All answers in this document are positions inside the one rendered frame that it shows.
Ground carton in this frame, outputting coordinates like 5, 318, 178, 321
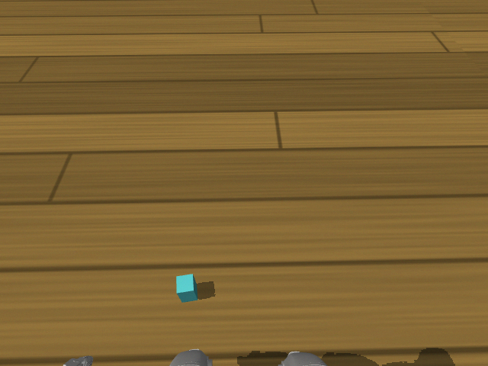
176, 274, 197, 303

